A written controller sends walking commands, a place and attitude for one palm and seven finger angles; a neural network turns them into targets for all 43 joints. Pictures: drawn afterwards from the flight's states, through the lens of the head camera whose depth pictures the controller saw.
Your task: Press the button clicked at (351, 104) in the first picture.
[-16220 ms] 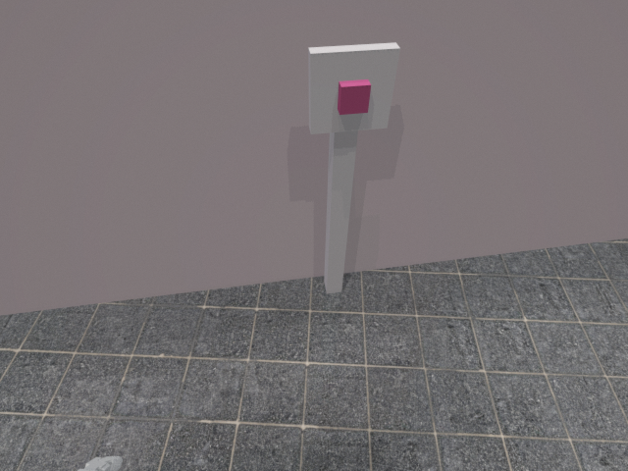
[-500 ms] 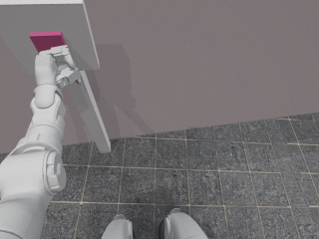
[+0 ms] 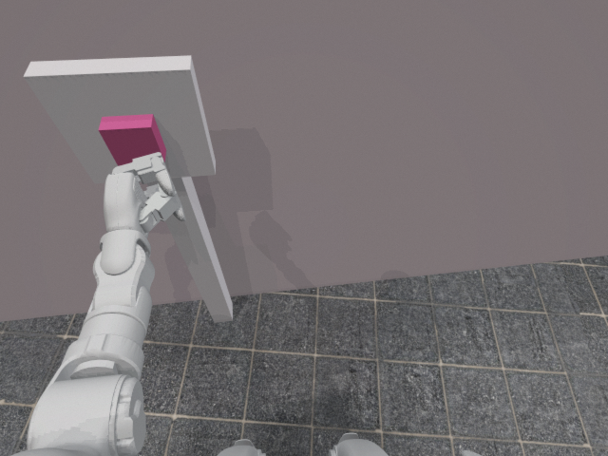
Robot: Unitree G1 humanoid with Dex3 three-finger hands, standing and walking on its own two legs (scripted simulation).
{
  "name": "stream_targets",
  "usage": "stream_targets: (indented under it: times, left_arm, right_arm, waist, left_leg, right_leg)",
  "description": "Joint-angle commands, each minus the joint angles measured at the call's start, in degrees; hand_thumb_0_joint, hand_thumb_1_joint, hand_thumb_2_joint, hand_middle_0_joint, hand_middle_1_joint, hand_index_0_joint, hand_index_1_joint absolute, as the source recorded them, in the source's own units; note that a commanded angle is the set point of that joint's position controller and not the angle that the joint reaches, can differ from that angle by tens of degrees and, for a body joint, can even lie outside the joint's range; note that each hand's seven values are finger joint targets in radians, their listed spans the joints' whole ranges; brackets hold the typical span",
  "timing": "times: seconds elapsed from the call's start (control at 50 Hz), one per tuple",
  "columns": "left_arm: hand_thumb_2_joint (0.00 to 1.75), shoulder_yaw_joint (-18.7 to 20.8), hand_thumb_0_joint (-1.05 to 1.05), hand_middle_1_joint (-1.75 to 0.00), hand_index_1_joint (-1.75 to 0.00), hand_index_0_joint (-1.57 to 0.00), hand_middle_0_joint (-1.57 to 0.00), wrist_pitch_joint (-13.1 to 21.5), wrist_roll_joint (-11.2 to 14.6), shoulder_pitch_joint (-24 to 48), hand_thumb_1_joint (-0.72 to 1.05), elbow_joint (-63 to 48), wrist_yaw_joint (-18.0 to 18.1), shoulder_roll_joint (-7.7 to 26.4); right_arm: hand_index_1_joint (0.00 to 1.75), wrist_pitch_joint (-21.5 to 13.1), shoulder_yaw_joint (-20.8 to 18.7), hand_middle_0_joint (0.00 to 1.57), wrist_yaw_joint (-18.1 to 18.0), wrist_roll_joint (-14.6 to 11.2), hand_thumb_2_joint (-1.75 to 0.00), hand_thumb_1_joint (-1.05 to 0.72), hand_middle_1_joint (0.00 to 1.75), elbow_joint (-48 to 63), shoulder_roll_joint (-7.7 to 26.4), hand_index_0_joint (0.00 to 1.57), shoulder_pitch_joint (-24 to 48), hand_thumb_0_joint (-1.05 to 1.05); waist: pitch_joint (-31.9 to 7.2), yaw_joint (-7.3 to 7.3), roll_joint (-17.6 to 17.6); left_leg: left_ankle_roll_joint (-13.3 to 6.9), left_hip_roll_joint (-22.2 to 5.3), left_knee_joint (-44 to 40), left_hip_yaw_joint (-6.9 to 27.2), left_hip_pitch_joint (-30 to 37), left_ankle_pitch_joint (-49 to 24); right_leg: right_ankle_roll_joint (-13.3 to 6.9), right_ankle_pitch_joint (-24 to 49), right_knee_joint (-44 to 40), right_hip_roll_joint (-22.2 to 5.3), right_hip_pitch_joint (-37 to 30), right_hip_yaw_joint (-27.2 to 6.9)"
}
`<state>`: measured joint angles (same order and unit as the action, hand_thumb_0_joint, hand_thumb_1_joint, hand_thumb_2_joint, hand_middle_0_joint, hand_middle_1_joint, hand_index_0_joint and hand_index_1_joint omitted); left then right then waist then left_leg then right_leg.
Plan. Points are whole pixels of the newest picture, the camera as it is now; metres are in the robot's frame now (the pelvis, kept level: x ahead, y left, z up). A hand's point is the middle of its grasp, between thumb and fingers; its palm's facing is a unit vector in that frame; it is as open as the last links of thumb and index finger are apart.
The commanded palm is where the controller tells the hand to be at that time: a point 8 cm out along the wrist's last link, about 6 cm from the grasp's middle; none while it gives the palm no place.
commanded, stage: pull the fist back off the button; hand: left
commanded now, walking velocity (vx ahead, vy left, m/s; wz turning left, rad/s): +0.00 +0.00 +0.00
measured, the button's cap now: (135, 138) +0.51 +0.22 +0.11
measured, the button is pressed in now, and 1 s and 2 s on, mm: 0 0 0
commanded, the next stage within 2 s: draw the hand back to the body in 0.36 s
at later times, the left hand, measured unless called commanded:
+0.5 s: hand (167, 233) +0.38 +0.16 +0.07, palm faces +0.12 -0.99 -0.01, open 3.1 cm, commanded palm +0.34 +0.21 +0.08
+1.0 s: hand (114, 281) +0.29 +0.18 +0.13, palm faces +0.14 -0.99 -0.08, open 3.1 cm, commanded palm +0.25 +0.24 +0.14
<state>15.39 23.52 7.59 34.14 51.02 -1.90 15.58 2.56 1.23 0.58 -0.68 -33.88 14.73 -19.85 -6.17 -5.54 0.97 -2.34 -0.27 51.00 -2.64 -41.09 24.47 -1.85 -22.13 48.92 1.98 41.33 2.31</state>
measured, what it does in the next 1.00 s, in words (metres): stands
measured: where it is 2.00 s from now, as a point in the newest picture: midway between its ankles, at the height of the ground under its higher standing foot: outside the picture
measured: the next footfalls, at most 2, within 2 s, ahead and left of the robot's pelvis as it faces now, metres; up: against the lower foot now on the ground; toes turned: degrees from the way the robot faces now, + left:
none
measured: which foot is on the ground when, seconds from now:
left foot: down 0.00-1.00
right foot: down 0.00-1.00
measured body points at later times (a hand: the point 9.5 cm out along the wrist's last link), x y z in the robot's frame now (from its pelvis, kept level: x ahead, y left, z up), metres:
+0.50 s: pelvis +0.01 -0.01 +0.00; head +0.06 -0.01 +0.45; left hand +0.37 +0.22 +0.08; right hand +0.15 -0.25 -0.10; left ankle +0.00 +0.09 -0.69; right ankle +0.01 -0.10 -0.69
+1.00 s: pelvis +0.01 -0.01 +0.03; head +0.01 -0.03 +0.48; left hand +0.27 +0.24 +0.14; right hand +0.19 -0.24 -0.06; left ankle +0.00 +0.09 -0.69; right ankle +0.01 -0.10 -0.69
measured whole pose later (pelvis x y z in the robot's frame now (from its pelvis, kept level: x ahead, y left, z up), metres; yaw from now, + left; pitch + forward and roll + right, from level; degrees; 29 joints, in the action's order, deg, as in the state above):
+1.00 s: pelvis +0.01 -0.01 +0.03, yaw +2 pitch +4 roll +0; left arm 9.0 8.3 12.9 -5.4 2.9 -4.9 13.5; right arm -5.6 1.7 -3.8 -3.6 -32.8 14.8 -13.3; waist -4.4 0.3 3.0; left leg -1.5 0.7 39.0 -1.1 -21.9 20.7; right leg -2.4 -19.7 38.2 1.5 22.1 3.3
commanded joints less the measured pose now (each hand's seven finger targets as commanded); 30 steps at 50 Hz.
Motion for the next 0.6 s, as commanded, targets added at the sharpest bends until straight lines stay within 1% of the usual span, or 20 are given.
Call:
stream_targets:
  times: [0.0, 0.04, 0.06, 0.12, 0.14, 0.18, 0.2, 0.22, 0.26, 0.3, 0.32, 0.38, 0.4, 0.44, 0.48, 0.5, 0.52, 0.54, 0.56, 0.58]
  left_arm:
    - [0.90, -2.39, 0.00, -1.50, -1.50, -1.30, -1.30, 3.04, 1.32, 15.54, 0.90, -19.65, 0.03, 6.13]
    - [0.90, -1.06, 0.00, -1.50, -1.50, -1.30, -1.30, 2.63, 1.84, 12.01, 0.90, -22.63, 0.29, 7.41]
    - [0.90, -1.42, 0.00, -1.50, -1.50, -1.30, -1.30, 2.40, 1.97, 10.51, 0.90, -23.86, 0.31, 7.01]
    - [0.90, -2.11, 0.00, -1.50, -1.50, -1.30, -1.30, 1.74, 2.08, 7.34, 0.90, -27.52, 0.24, 6.24]
    - [0.90, -2.01, 0.00, -1.50, -1.50, -1.30, -1.30, 1.72, 2.10, 5.92, 0.90, -29.72, 0.11, 6.50]
    - [0.90, -2.82, 0.00, -1.50, -1.50, -1.30, -1.30, 1.67, 2.41, 2.55, 0.90, -33.14, -0.21, 5.60]
    - [0.90, -3.80, 0.00, -1.50, -1.50, -1.30, -1.30, 1.36, 2.67, 0.36, 0.90, -33.98, -0.38, 4.29]
    - [0.90, -5.47, 0.00, -1.50, -1.50, -1.30, -1.30, 0.89, 3.02, -0.44, 0.90, -34.14, -0.59, 2.34]
    - [0.90, -5.64, 0.00, -1.50, -1.50, -1.30, -1.30, 0.10, 3.16, 0.01, 0.90, -34.18, -0.58, 2.71]
    - [0.90, -4.90, 0.00, -1.50, -1.50, -1.30, -1.30, -0.49, 2.74, 2.89, 0.90, -33.40, -0.14, 4.06]
    - [0.90, -3.89, 0.00, -1.50, -1.50, -1.30, -1.30, -0.56, 2.75, 3.24, 0.90, -33.42, 0.01, 4.94]
    - [0.90, -4.57, 0.00, -1.50, -1.50, -1.30, -1.30, -0.26, 2.54, 4.06, 0.90, -33.47, -0.01, 4.59]
    - [0.90, -4.86, 0.00, -1.50, -1.50, -1.30, -1.30, -0.08, 2.63, 5.35, 0.90, -33.30, -0.04, 4.33]
    - [0.90, -4.87, 0.00, -1.50, -1.50, -1.30, -1.30, 0.16, 2.68, 5.98, 0.90, -31.70, -0.30, 4.40]
    - [0.90, -4.32, 0.00, -1.50, -1.50, -1.30, -1.30, 0.12, 2.75, 1.23, 0.90, -34.34, -0.57, 4.91]
    - [0.90, -4.23, 0.00, -1.50, -1.50, -1.30, -1.30, -0.22, 3.08, -0.56, 0.90, -36.41, -0.59, 4.96]
    - [0.90, -3.65, 0.00, -1.50, -1.50, -1.30, -1.30, -1.00, 3.49, -3.32, 0.90, -37.05, -0.70, 5.14]
    - [0.90, -2.39, 0.00, -1.50, -1.50, -1.30, -1.30, -1.67, 3.65, -5.09, 0.90, -37.80, -0.65, 6.66]
    - [0.90, -1.67, 0.00, -1.50, -1.50, -1.30, -1.30, -2.75, 4.12, -8.78, 0.90, -36.70, -0.80, 6.72]
    - [0.90, -1.04, 0.00, -1.50, -1.50, -1.30, -1.30, -3.47, 4.45, -11.11, 0.90, -38.25, -0.87, 7.21]
  right_arm:
    - [0.30, -1.73, -3.59, 0.20, -0.29, -0.34, -0.90, -0.90, 0.30, 6.26, 7.99, 0.20, -2.26, 0.00]
    - [0.30, -1.97, -3.89, 0.20, -0.43, -0.42, -0.90, -0.90, 0.30, 6.44, 8.19, 0.20, -1.97, 0.00]
    - [0.30, -2.09, -3.92, 0.20, -0.58, -0.49, -0.90, -0.90, 0.30, 6.55, 8.07, 0.20, -1.60, 0.00]
    - [0.30, -2.59, -3.74, 0.20, -0.83, -0.69, -0.90, -0.90, 0.30, 6.63, 7.51, 0.20, -0.24, 0.00]
    - [0.30, -2.82, -3.85, 0.20, -0.92, -0.75, -0.90, -0.90, 0.30, 6.82, 7.42, 0.20, 0.24, 0.00]
    - [0.30, -3.25, -3.95, 0.20, -1.08, -0.96, -0.90, -0.90, 0.30, 7.08, 7.08, 0.20, 0.97, 0.00]
    - [0.30, -3.49, -3.81, 0.20, -1.10, -1.02, -0.90, -0.90, 0.30, 7.31, 6.85, 0.20, 1.56, 0.00]
    - [0.30, -3.76, -3.61, 0.20, -1.08, -1.17, -0.90, -0.90, 0.30, 7.29, 6.74, 0.20, 2.00, 0.00]
    - [0.30, -4.09, -3.61, 0.20, -1.44, -1.14, -0.90, -0.90, 0.30, 7.02, 7.10, 0.20, 2.41, 0.00]
    - [0.30, -4.21, -3.44, 0.20, -1.78, -1.17, -0.90, -0.90, 0.30, 6.37, 7.14, 0.20, 2.96, 0.00]
    - [0.30, -4.34, -3.48, 0.20, -1.99, -1.13, -0.90, -0.90, 0.30, 6.25, 7.12, 0.20, 3.26, 0.00]
    - [0.30, -4.76, -3.16, 0.20, -2.26, -1.07, -0.90, -0.90, 0.30, 6.11, 6.80, 0.20, 3.75, 0.00]
    - [0.30, -4.94, -3.08, 0.20, -2.29, -1.08, -0.90, -0.90, 0.30, 5.83, 6.76, 0.20, 3.84, 0.00]
    - [0.30, -5.08, -2.98, 0.20, -2.41, -1.13, -0.90, -0.90, 0.30, 5.64, 6.85, 0.20, 4.10, 0.00]
    - [0.30, -5.34, -3.06, 0.20, -2.18, -1.25, -0.90, -0.90, 0.30, 6.97, 6.83, 0.20, 4.55, 0.00]
    - [0.30, -5.46, -3.03, 0.20, -2.10, -1.37, -0.90, -0.90, 0.30, 7.64, 6.73, 0.20, 4.99, 0.00]
    - [0.30, -5.54, -3.00, 0.20, -2.08, -1.50, -0.90, -0.90, 0.30, 8.10, 6.63, 0.20, 5.23, 0.00]
    - [0.30, -5.46, -2.93, 0.20, -2.20, -1.67, -0.90, -0.90, 0.30, 8.33, 6.74, 0.20, 5.49, 0.00]
    - [0.30, -5.42, -2.87, 0.20, -2.22, -1.66, -0.90, -0.90, 0.30, 8.71, 6.80, 0.20, 5.51, 0.00]
    - [0.30, -5.44, -2.80, 0.20, -2.27, -1.93, -0.90, -0.90, 0.30, 9.34, 6.73, 0.20, 6.08, 0.00]
  waist:
    - [-20.70, 0.84, 2.34]
    - [-21.92, 1.61, 0.54]
    - [-21.76, 1.42, -0.06]
    - [-20.38, 1.91, 0.33]
    - [-21.16, 2.28, 1.67]
    - [-22.24, 2.48, 2.11]
    - [-20.99, 2.67, 2.53]
    - [-18.94, 2.08, 0.87]
    - [-17.28, 1.44, -1.01]
    - [-15.86, 1.15, -0.79]
    - [-16.40, 1.46, -0.77]
    - [-17.76, 1.50, 1.22]
    - [-17.35, 1.23, 0.36]
    - [-17.04, 1.35, 0.48]
    - [-19.97, 3.26, 2.73]
    - [-21.06, 3.78, 3.27]
    - [-21.29, 4.22, 2.21]
    - [-20.12, 4.47, 0.88]
    - [-18.76, 4.84, -2.07]
    - [-17.71, 5.18, -3.02]
  left_leg:
    - [1.02, -0.35, -5.81, 3.72, 15.04, -22.40]
    - [0.96, -0.30, -5.70, 3.60, 15.15, -23.58]
    - [0.83, -0.24, -5.57, 3.40, 15.02, -23.98]
    - [0.98, -0.11, -6.10, 3.25, 14.62, -24.09]
    - [1.03, -0.06, -6.01, 3.09, 15.30, -24.46]
    - [1.19, -0.15, -5.98, 3.21, 17.16, -26.91]
    - [1.32, -0.13, -6.22, 3.20, 16.99, -26.36]
    - [1.33, -0.25, -6.62, 3.44, 16.75, -25.50]
    - [1.08, -0.11, -6.62, 3.50, 15.14, -22.64]
    - [1.10, 0.15, -6.95, 3.59, 13.88, -19.22]
    - [1.05, 0.27, -6.90, 3.43, 13.58, -17.93]
    - [1.07, 0.43, -6.76, 3.55, 14.48, -17.93]
    - [1.09, 0.40, -6.71, 3.73, 14.29, -17.65]
    - [1.14, 0.48, -6.80, 3.81, 13.83, -16.15]
    - [1.24, 0.48, -7.69, 3.89, 16.30, -18.39]
    - [1.31, 0.44, -8.11, 3.86, 17.31, -19.89]
    - [1.15, 0.46, -8.43, 3.55, 17.27, -20.21]
    - [1.15, 0.43, -9.11, 3.51, 16.40, -20.07]
    - [0.91, 0.41, -9.77, 3.35, 14.98, -19.61]
    - [0.81, 0.42, -10.52, 3.05, 14.40, -19.09]
  right_leg:
    - [0.35, 21.13, -5.11, -0.01, -11.48, -1.12]
    - [0.45, 22.81, -5.11, -0.03, -13.63, -1.40]
    - [0.54, 23.87, -5.21, -0.13, -14.32, -1.59]
    - [0.65, 25.10, -5.35, -0.49, -15.48, -1.62]
    - [0.63, 25.46, -5.30, -0.55, -15.89, -1.82]
    - [0.59, 26.83, -5.20, -0.68, -16.41, -1.75]
    - [0.61, 26.19, -5.49, -0.71, -16.04, -1.60]
    - [0.67, 25.31, -5.89, -0.66, -15.25, -1.12]
    - [0.82, 23.95, -6.34, -0.81, -15.02, -1.39]
    - [0.93, 21.59, -6.69, -1.14, -14.44, -1.66]
    - [0.97, 20.56, -6.85, -1.25, -14.80, -1.94]
    - [0.78, 20.06, -6.80, -1.42, -14.97, -2.19]
    - [0.81, 19.90, -6.77, -1.42, -14.81, -2.08]
    - [0.75, 18.20, -6.91, -1.44, -14.27, -2.10]
    - [0.34, 19.40, -6.79, -1.28, -16.51, -1.94]
    - [0.27, 20.65, -6.85, -1.30, -17.75, -1.76]
    - [0.44, 21.63, -7.36, -1.22, -19.15, -1.90]
    - [0.46, 21.93, -7.81, -1.30, -20.29, -1.79]
    - [0.69, 22.57, -8.52, -1.31, -21.88, -1.89]
    - [0.89, 23.05, -9.15, -1.46, -22.80, -2.02]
